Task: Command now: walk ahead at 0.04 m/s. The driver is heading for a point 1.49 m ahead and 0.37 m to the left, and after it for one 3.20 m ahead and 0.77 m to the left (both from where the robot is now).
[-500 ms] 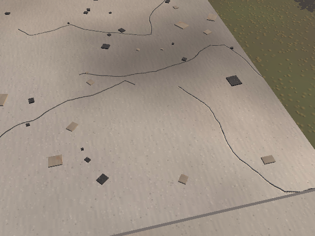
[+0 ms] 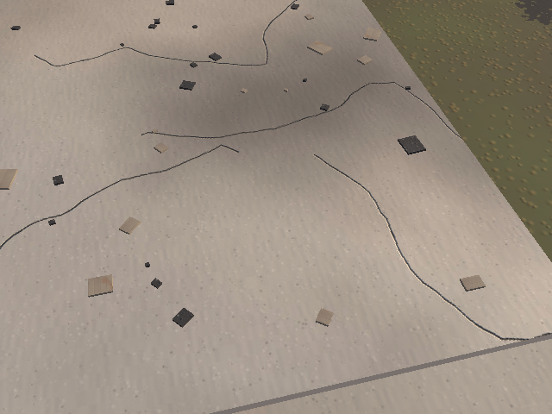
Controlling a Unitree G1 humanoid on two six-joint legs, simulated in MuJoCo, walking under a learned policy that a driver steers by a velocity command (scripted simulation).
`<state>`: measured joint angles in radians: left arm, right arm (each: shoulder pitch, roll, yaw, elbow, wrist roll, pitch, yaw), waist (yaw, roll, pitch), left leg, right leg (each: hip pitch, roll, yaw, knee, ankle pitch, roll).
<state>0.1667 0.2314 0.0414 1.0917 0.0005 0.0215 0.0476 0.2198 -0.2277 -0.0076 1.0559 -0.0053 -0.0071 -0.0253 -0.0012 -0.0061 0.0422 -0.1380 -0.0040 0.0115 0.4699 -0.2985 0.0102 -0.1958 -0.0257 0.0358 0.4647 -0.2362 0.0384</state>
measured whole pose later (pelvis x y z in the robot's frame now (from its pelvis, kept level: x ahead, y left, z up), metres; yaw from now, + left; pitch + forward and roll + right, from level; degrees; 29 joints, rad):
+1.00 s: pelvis +0.23 -0.03 +0.00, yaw +16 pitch +3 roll -1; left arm 0.08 0.29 0.06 0.87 0.01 -0.01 0.07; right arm 0.16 -0.28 -0.08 0.80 0.00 0.00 -0.03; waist -0.04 0.00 0.05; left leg -0.39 -0.12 -0.10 0.43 -0.08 0.08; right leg -0.54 -0.01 0.13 0.85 -0.34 0.07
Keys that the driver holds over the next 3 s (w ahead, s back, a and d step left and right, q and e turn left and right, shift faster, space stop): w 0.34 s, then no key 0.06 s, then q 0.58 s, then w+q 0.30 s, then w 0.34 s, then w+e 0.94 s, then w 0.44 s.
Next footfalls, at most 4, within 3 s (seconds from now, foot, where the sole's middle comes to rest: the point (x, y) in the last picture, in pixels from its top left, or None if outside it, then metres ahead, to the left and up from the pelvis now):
0.68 left None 0.33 0.06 -0.78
1.14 right None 0.36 -0.15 -0.78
1.62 left None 0.45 0.23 -0.78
2.14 right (224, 297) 0.84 0.17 -0.78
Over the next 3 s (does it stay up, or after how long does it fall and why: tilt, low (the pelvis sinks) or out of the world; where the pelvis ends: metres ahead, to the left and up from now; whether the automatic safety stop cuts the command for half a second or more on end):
stays up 1.09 0.31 0.00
